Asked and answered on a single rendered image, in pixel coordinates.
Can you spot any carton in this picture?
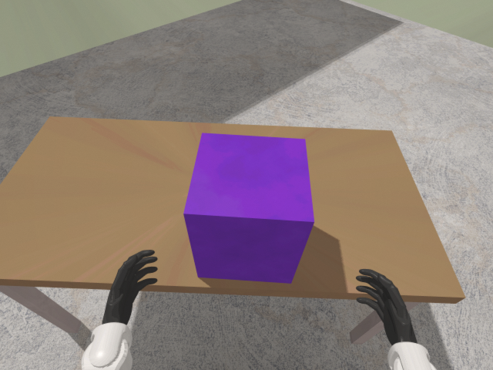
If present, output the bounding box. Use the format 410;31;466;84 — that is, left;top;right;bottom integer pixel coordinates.
183;133;314;284

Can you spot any left robot forearm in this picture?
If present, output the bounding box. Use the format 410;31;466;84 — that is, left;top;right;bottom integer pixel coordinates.
82;322;132;370

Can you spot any robot right hand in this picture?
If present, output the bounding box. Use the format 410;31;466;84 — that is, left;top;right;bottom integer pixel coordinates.
356;269;417;345

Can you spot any right robot forearm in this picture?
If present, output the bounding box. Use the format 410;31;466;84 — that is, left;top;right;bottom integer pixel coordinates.
387;341;437;370

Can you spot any robot left hand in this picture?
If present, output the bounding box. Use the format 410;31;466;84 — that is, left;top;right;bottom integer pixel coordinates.
102;250;158;325

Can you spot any table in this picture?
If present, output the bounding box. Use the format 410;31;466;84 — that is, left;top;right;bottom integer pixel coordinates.
0;116;465;345

